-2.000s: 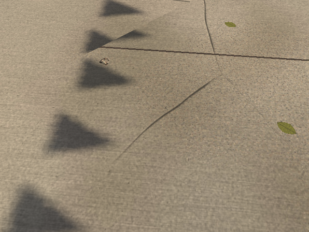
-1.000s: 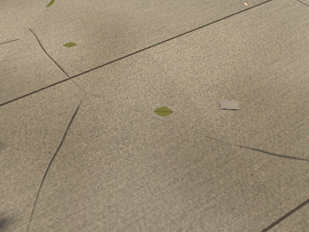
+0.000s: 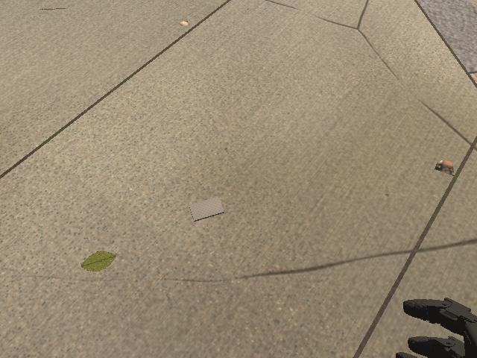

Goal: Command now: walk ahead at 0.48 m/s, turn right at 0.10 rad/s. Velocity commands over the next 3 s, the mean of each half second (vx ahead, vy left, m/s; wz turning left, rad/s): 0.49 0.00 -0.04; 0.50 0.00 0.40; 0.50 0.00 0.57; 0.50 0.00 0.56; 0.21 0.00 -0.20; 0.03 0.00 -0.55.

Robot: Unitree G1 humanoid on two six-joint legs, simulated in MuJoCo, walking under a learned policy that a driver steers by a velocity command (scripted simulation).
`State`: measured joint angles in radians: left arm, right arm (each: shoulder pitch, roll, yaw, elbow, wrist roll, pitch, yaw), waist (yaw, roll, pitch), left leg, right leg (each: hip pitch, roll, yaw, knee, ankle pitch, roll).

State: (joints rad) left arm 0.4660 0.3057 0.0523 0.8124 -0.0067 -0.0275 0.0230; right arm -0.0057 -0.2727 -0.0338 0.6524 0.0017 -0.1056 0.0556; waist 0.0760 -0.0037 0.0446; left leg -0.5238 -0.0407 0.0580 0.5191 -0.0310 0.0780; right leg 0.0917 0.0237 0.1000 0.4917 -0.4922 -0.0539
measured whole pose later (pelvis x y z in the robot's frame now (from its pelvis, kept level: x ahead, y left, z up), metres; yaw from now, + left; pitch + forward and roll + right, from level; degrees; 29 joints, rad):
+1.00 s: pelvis +0.56 -0.02 +0.01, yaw +15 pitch +1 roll -2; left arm 0.33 0.30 0.07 0.84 -0.02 -0.05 0.02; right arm 0.07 -0.26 -0.04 0.66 0.02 -0.03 0.07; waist 0.07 0.02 0.05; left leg -0.55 0.03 0.06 0.61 -0.11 0.09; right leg 0.12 -0.02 -0.28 0.33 -0.44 0.03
